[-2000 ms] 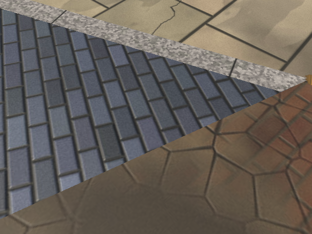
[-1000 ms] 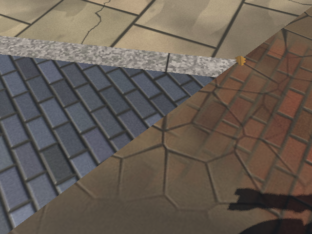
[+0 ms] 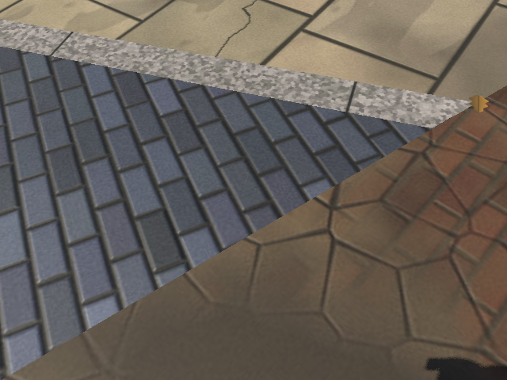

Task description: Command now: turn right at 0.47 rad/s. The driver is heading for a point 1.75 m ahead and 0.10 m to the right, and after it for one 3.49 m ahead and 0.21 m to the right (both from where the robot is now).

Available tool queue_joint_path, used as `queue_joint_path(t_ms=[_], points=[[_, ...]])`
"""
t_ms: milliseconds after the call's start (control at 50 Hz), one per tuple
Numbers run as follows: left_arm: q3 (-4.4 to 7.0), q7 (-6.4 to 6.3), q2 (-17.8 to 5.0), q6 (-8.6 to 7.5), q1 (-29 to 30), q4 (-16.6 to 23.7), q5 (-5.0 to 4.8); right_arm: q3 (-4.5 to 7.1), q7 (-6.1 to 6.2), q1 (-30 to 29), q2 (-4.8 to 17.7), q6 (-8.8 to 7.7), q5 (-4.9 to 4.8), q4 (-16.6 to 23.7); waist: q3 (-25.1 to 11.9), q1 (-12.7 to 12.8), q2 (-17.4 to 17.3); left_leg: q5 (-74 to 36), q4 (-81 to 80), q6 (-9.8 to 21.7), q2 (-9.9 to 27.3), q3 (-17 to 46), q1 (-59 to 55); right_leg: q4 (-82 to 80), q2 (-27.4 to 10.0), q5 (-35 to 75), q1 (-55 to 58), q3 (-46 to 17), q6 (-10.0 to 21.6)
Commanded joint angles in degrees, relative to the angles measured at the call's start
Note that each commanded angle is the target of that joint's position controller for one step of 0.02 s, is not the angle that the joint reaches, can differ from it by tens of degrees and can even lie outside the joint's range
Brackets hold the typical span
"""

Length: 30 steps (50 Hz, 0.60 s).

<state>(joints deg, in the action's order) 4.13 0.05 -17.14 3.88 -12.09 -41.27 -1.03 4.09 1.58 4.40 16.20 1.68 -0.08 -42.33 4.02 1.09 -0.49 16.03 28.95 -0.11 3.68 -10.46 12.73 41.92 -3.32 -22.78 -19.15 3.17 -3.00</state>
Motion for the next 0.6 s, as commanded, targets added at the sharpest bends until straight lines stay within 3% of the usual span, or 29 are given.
queue_joint_path(t_ms=[20, 40, 60, 80, 100, 120, 140, 180, 240, 320, 340, 400, 480, 520, 560, 580, 600], points=[[1.99, 0.44, -6.0, -0.69, -4.4, 3.2, 0.26, 2.57, 0.13, -0.9, 8.8, -0.49, -1.34, 2.2, -7.9, 1.6, -5.3, -17.8, 0.5, 6.8, 13.0, 7.4, -3.2, -14.0, 2.3, 12.0, 7.5, 1.4, 4.3], [3.42, -0.31, -10.7, -0.94, -5.8, 3.4, 0.38, 2.09, -0.13, 1.7, 6.4, -0.64, -0.22, 1.6, -8.1, 0.6, 5.6, -5.9, 12.4, 1.3, 7.8, 1.9, 5.4, -19.2, -3.2, 29.7, 15.3, -8.8, 7.7], [4.67, -0.90, -17.7, -1.65, -5.8, 5.3, 1.13, 0.97, -0.06, -2.6, 3.9, -0.89, 2.09, 5.3, -6.9, 0.7, 20.6, 21.9, 28.5, -4.6, -2.6, 1.2, 22.8, -21.3, -18.4, 47.6, 20.0, -31.4, 19.4], [3.87, -0.16, -15.1, -3.18, -7.6, 5.8, 2.91, 1.61, 0.33, -6.8, 6.0, -1.05, 1.00, 5.9, -11.4, 4.6, 12.6, 26.3, 38.9, -4.2, -3.7, 11.6, 24.1, -22.8, -20.3, 44.1, 18.3, -33.7, 25.3], [3.27, 0.02, -13.5, -4.33, -5.0, 5.7, 2.69, 2.08, 0.31, -6.1, 7.2, -0.93, -0.38, 5.7, -9.5, 2.7, 9.0, 21.7, 41.6, -3.2, -2.5, 13.7, 25.6, -23.0, -17.5, 39.2, 17.4, -28.3, 23.1], [3.12, -0.28, -12.3, -4.76, -1.7, 5.9, 1.45, 2.40, 0.58, -4.4, 7.5, -0.84, -0.48, 4.6, -7.7, 0.8, 6.2, 16.1, 40.4, -2.6, -1.4, 14.2, 26.2, -22.7, -14.0, 33.8, 16.4, -24.1, 19.5], [2.46, -0.69, -10.4, -4.64, 1.0, 6.3, 0.39, 2.76, 0.95, -3.8, 8.4, -0.77, 0.11, 3.9, -6.6, -0.1, 5.3, 11.8, 38.4, -2.7, -0.9, 14.7, 26.7, -22.6, -12.2, 32.3, 16.0, -22.4, 17.1], [1.69, -1.42, -9.2, -4.20, 2.0, 7.2, 0.37, 2.91, 0.86, -1.3, 8.1, -0.88, 0.39, 3.0, -7.9, -1.4, 6.4, 6.1, 38.8, -3.5, -2.3, 14.3, 22.5, -22.9, -9.6, 35.4, 14.0, -19.9, 16.2], [1.77, -1.77, -9.5, -3.95, 0.9, 7.7, 0.56, 2.59, 0.77, -0.7, 6.8, -1.02, -0.13, 3.0, -8.4, -1.0, 6.2, 3.2, 33.3, -4.6, -3.3, 14.5, 22.2, -22.9, -8.3, 34.3, 16.0, -19.6, 16.3], [2.30, -2.15, -10.9, -3.21, 0.6, 8.2, 0.45, 2.31, 0.72, -1.9, 6.3, -1.36, -0.09, 3.7, -7.1, 0.1, 7.9, 2.6, 23.1, -5.9, -3.9, 15.4, 20.9, -22.7, -7.5, 26.4, 15.4, -22.6, 16.3], [2.24, -2.18, -10.6, -3.10, 0.5, 8.2, 0.38, 2.24, 0.45, -1.0, 6.4, -1.55, -0.18, 3.4, -8.0, 0.3, 8.1, 1.9, 20.8, -5.9, -3.7, 15.1, 19.7, -23.7, -7.2, 18.3, 15.0, -22.9, 16.3], [1.83, -1.74, -10.1, -3.37, -0.4, 7.6, 0.49, 1.94, -0.75, -2.2, 6.6, -2.79, -0.68, 3.9, -5.4, 2.0, 10.8, 2.1, 14.2, -4.8, -3.2, 13.7, 17.0, -27.2, -6.9, -3.5, 10.9, -26.5, 16.6], [1.26, -0.94, -9.9, -4.05, -1.5, 6.3, 0.59, 1.49, -2.35, -1.8, 6.4, -5.60, -1.06, 3.9, -4.1, 2.6, 9.8, 4.0, 6.1, -2.0, -3.7, 11.9, 10.9, -26.8, -7.1, -7.3, 8.8, -28.9, 16.5], [0.82, -0.65, -9.5, -4.31, -0.4, 6.1, 0.45, 1.27, -2.91, 1.5, 5.9, -6.74, -1.45, 2.5, -3.5, 0.6, 8.7, -0.4, -0.1, 0.2, -3.9, 9.8, 4.8, -25.4, -6.5, -8.6, 6.1, -28.0, 15.5], [-0.24, -0.45, -6.8, -4.88, -0.1, 5.9, 0.93, 1.21, -2.85, 6.8, 5.8, -7.47, -1.28, 0.3, -4.4, -2.0, 6.8, -1.8, -4.3, 2.4, -3.4, 11.3, -4.5, -20.9, -4.1, -7.9, 1.6, -25.4, 13.2], [-1.25, -0.37, -3.7, -5.44, 1.0, 6.5, 1.47, 1.43, -2.60, 11.8, 7.7, -7.75, -1.04, -0.7, -5.3, -3.5, 1.7, 2.1, -7.4, 5.0, 2.7, 20.0, -9.7, -11.0, -0.9, -5.6, -3.1, -19.8, 10.5], [-1.53, -0.27, -2.0, -6.57, 0.3, 8.7, 1.31, 2.71, -2.53, 15.2, 14.1, -7.56, -0.69, -1.6, -5.2, -1.8, -10.9, 11.0, -13.5, 12.5, 11.6, 38.1, -15.7, 2.7, 7.1, -5.9, -14.5, -8.0, 6.3]])
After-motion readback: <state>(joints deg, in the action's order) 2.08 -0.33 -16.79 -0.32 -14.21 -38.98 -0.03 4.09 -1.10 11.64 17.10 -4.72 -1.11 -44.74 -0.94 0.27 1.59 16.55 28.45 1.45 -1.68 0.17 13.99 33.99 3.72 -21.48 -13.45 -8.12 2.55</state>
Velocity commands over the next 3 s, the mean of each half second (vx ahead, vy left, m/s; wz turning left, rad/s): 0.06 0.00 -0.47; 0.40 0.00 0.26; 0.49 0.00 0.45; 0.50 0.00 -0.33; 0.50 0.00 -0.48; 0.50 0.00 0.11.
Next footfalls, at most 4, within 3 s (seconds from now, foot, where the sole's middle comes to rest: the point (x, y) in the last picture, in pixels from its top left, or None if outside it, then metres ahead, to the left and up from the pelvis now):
0.04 right None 0.03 -0.11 -0.77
0.58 left None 0.12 0.09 -0.77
0.98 right None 0.34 -0.20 -0.77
1.46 left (241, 317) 0.62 0.10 -0.77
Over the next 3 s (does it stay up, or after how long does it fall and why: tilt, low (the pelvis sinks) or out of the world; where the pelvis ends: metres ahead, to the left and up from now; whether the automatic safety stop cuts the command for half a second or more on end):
stays up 1.30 -0.12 -0.01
